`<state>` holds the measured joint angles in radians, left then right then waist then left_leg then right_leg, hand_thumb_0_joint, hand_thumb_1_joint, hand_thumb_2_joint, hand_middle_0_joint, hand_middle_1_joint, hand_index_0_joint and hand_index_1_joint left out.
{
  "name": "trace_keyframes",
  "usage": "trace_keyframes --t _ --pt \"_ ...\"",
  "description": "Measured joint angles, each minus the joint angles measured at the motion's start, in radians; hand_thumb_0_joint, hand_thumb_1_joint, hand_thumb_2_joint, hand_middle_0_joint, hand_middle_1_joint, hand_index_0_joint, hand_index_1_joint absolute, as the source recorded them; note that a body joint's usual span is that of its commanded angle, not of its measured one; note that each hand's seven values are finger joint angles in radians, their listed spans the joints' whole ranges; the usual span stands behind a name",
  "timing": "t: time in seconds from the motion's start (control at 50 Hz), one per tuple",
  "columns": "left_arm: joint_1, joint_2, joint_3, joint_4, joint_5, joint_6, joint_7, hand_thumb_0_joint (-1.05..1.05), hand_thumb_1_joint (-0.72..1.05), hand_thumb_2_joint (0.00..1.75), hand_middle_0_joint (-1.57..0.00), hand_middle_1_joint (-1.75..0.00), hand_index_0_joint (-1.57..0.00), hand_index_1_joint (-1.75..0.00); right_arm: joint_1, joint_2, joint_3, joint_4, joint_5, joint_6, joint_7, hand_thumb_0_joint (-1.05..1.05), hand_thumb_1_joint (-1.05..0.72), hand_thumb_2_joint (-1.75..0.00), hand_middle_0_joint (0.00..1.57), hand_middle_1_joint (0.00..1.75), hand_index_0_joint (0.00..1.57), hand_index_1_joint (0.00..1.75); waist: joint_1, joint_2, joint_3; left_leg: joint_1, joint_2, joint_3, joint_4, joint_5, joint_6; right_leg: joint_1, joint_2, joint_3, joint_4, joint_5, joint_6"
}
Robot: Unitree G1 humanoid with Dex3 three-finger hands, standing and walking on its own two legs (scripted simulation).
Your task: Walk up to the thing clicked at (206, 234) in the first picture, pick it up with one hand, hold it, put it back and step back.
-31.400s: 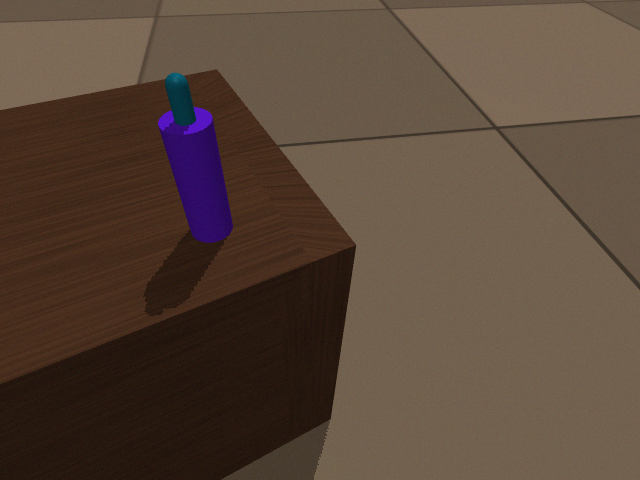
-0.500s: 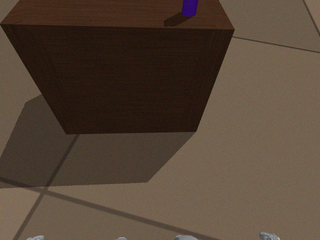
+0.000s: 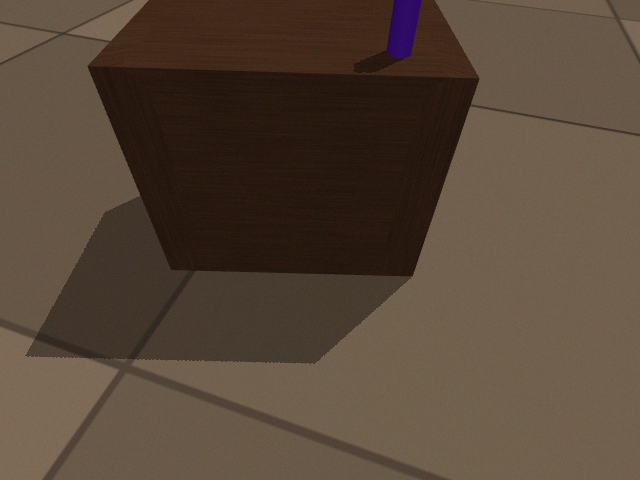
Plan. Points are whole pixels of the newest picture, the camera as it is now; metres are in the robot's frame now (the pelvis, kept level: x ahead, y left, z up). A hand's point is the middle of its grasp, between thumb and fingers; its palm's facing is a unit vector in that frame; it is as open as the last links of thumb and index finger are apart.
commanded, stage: step back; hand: right
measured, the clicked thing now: (407, 0) +1.14 -0.21 +0.16
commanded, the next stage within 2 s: stand in 0.78 s
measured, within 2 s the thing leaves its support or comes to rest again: neither
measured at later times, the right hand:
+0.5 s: hand out of the picture +0.13 -0.25 -0.14, palm faces -0.02 +0.93 -0.38, open 7.4 cm
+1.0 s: hand out of the picture +0.15 -0.25 -0.13, palm faces +0.03 +0.94 -0.33, open 7.4 cm
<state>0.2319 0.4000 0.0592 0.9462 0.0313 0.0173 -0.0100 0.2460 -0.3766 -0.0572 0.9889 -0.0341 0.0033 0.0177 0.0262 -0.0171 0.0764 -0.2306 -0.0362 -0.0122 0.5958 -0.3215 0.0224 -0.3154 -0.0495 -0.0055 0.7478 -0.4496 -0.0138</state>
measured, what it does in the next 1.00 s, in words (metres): stands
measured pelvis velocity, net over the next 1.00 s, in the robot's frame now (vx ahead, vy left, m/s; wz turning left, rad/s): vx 0.05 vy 0.00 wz -0.03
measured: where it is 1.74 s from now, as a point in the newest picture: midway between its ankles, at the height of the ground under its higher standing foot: outside the picture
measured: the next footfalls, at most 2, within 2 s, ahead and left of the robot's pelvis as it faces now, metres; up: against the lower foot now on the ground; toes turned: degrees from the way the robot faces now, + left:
none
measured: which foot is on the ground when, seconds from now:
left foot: down 0.00-1.00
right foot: down 0.00-1.00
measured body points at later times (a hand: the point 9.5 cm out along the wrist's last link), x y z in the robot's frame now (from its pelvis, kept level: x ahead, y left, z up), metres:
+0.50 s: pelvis +0.04 +0.01 +0.00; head +0.06 +0.02 +0.45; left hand +0.11 +0.32 -0.13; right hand +0.13 -0.30 -0.12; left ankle +0.06 +0.13 -0.73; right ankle +0.03 -0.13 -0.73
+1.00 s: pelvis +0.05 +0.00 +0.02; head +0.06 +0.00 +0.47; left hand +0.15 +0.30 -0.11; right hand +0.15 -0.30 -0.11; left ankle +0.06 +0.13 -0.73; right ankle +0.03 -0.13 -0.73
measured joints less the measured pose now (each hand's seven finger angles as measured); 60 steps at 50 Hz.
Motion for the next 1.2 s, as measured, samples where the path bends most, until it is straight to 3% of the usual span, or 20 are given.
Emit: trace_keyframes --t 0.06,0.12,0.16,0.2,0.26,0.3,0.36,0.4,0.42,0.48,0.56,0.8,1.2 --pt "0.002 0.009 -0.001 0.025 -0.009 0.0 -0.007 0.01 0.9 0.9 -0.2 -0.3 -0.2 -0.3 0.0 0.019 0.01 -0.008 -0.003 -0.019 -0.001 0.0 -0.9 -0.9 0.2 0.3 0.2 0.3 -0.014 -0.009 -0.012 0.015 0.013 0.0 -0.028 0.011 0.004 -0.021 0.025 0.015 0.064 -0.02 -0.007" --pt "0.0 0.009 0.0 0.036 -0.012 -0.014 -0.015 0.01 0.9 0.9 -0.2 -0.3 -0.2 -0.3 -0.011 0.025 0.014 -0.011 -0.005 -0.021 0.001 0.0 -0.9 -0.9 0.21 0.3 0.2 0.31 -0.021 -0.011 -0.017 0.022 0.027 0.003 -0.036 0.012 -0.007 0.003 0.025 0.007 -0.013 -0.005 -0.006" --pt "-0.004 0.002 0.001 0.042 -0.009 -0.024 -0.014 0.01 0.9 0.9 -0.2 -0.3 -0.2 -0.3 -0.02 0.02 0.013 -0.015 -0.002 -0.014 0.002 0.0 -0.9 -0.9 0.21 0.3 0.2 0.31 -0.022 0.0 -0.017 0.017 0.04 0.005 -0.012 -0.005 -0.018 0.047 0.034 -0.004 -0.124 0.053 -0.006" --pt "-0.015 -0.017 0.0 0.049 -0.001 -0.038 -0.008 0.01 0.91 0.9 -0.2 -0.3 -0.2 -0.3 -0.027 0.008 0.01 -0.015 0.007 -0.003 -0.001 0.0 -0.9 -0.9 0.21 0.3 0.2 0.31 -0.024 0.038 -0.012 0.002 0.067 -0.017 0.044 -0.042 -0.021 0.075 0.061 -0.026 -0.176 0.173 -0.001" --pt "-0.02 -0.034 -0.006 0.041 0.007 -0.055 -0.006 0.01 0.9 0.9 -0.2 -0.3 -0.2 -0.3 -0.035 0.004 0.008 -0.003 0.011 0.007 -0.01 0.0 -0.9 -0.9 0.2 0.3 0.2 0.3 -0.009 0.041 -0.018 -0.058 0.035 -0.05 0.187 -0.163 -0.012 0.075 0.057 -0.03 -0.163 0.152 -0.006" --pt "-0.024 -0.045 -0.011 0.034 0.005 -0.062 -0.003 0.01 0.9 0.9 -0.2 -0.3 -0.2 -0.3 -0.041 -0.004 0.007 -0.002 0.013 0.001 -0.011 0.0 -0.9 -0.9 0.2 0.3 0.2 0.3 -0.001 0.04 -0.011 -0.087 0.027 -0.044 0.227 -0.171 -0.011 0.085 0.045 -0.029 -0.172 0.148 -0.002" --pt "-0.033 -0.048 -0.02 0.035 0.001 -0.06 -0.002 0.01 0.9 0.9 -0.2 -0.3 -0.21 -0.3 -0.052 -0.01 0.005 0.001 0.015 -0.017 -0.009 0.0 -0.9 -0.9 0.2 0.3 0.2 0.3 0.001 0.033 -0.002 -0.082 0.044 -0.008 0.113 -0.11 -0.012 0.089 0.026 -0.027 -0.167 0.137 0.015" --pt "-0.042 -0.043 -0.026 0.038 -0.006 -0.049 -0.001 0.01 0.9 0.9 -0.2 -0.3 -0.21 -0.3 -0.061 -0.011 0.002 0.005 0.012 -0.027 -0.012 0.0 -0.9 -0.9 0.2 0.3 0.2 0.3 -0.003 0.023 0.007 -0.05 0.043 0.008 0.001 0.051 -0.016 0.083 0.009 -0.025 -0.129 0.11 0.03" --pt "-0.049 -0.039 -0.028 0.042 -0.011 -0.041 0.001 0.01 0.9 0.9 -0.2 -0.3 -0.21 -0.3 -0.07 -0.004 0.001 0.011 0.008 -0.029 -0.016 0.0 -0.9 -0.9 0.2 0.3 0.2 0.3 0.0 0.009 0.013 -0.042 0.033 0.021 -0.003 0.066 -0.017 0.079 -0.002 -0.013 -0.111 0.1 0.033" --pt "-0.066 -0.031 -0.032 0.06 -0.024 -0.024 0.005 0.01 0.9 0.9 -0.2 -0.3 -0.21 -0.3 -0.092 0.013 0.014 0.025 0.01 -0.024 -0.014 0.0 -0.9 -0.9 0.2 0.3 0.2 0.3 0.003 -0.002 0.007 -0.039 0.036 0.034 0.01 0.031 -0.01 0.087 0.008 0.011 -0.125 0.09 0.014" --pt "-0.089 -0.021 -0.035 0.086 -0.026 -0.029 0.007 0.01 0.9 0.9 -0.2 -0.3 -0.2 -0.3 -0.132 0.039 0.031 0.045 0.015 -0.019 -0.016 0.0 -0.9 -0.9 0.2 0.3 0.2 0.3 0.002 -0.001 0.005 -0.018 0.054 0.036 -0.018 0.029 -0.017 0.123 0.025 0.014 -0.196 0.127 0.039" --pt "-0.155 -0.036 -0.049 0.128 -0.025 -0.035 0.01 0.01 0.91 0.9 -0.2 -0.3 -0.2 -0.3 -0.231 0.05 0.036 0.095 0.026 -0.017 -0.016 0.0 -0.9 -0.9 0.2 0.3 0.2 0.3 -0.005 0.016 0.003 0.052 0.054 0.052 -0.153 0.092 -0.023 0.178 0.025 0.027 -0.312 0.185 0.039" --pt "-0.146 -0.059 -0.057 0.192 -0.023 -0.037 0.003 0.01 0.9 0.9 -0.2 -0.3 -0.2 -0.3 -0.163 0.021 0.041 0.161 0.032 -0.017 -0.009 0.0 -0.9 -0.9 0.2 0.3 0.2 0.3 -0.037 0.02 -0.013 0.117 0.064 0.04 -0.278 0.166 -0.04 0.242 0.037 0.013 -0.427 0.251 0.026"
